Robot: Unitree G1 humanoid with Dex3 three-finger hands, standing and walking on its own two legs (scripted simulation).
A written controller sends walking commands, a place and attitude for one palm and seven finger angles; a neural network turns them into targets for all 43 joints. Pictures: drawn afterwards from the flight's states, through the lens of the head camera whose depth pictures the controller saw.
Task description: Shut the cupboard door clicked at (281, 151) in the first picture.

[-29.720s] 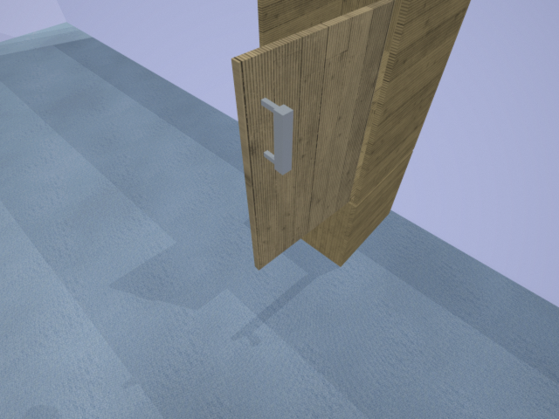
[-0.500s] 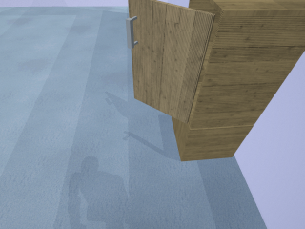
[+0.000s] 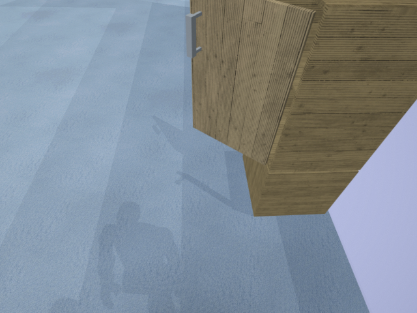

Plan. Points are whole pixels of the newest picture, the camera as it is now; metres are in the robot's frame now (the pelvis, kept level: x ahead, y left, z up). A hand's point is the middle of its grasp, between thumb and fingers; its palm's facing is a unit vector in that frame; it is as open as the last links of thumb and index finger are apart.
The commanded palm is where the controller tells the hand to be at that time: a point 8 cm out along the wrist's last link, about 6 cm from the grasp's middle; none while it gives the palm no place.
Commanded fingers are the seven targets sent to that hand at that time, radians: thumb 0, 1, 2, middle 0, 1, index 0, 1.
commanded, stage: walk to a spot facing it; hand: left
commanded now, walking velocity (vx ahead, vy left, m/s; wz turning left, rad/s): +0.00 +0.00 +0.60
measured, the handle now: (195, 34) +0.90 +0.09 +0.11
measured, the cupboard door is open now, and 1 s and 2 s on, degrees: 51 51 51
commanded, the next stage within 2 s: none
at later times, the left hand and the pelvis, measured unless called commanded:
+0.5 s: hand out of the picture +0.04 +0.26 -0.16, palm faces +0.32 -0.91 -0.26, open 7.4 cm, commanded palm none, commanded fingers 0.00 0.90 0.90 -0.20 -0.30 -0.20 -0.30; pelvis -0.01 +0.01 +0.00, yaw +20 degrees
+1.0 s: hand out of the picture -0.10 +0.19 -0.19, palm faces +0.64 -0.71 -0.28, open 7.4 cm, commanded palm none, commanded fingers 0.00 0.90 0.90 -0.20 -0.30 -0.20 -0.30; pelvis +0.01 +0.00 -0.02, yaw +41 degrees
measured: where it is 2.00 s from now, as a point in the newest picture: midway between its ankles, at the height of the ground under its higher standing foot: outside the picture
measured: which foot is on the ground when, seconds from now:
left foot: down 0.00-0.62, up 0.64-0.88, down 0.90-1.00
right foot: down 0.00-0.22, up 0.24-0.60, down 0.62-0.90, up 0.92-1.00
